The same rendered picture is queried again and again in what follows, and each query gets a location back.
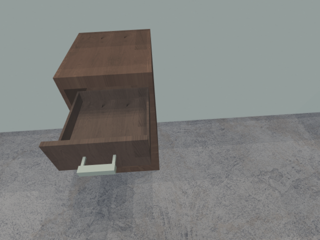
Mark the drawer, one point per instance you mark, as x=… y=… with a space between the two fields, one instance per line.
x=103 y=123

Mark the cabinet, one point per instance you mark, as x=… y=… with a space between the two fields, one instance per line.
x=110 y=60

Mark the handle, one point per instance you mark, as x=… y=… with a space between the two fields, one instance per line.
x=98 y=169

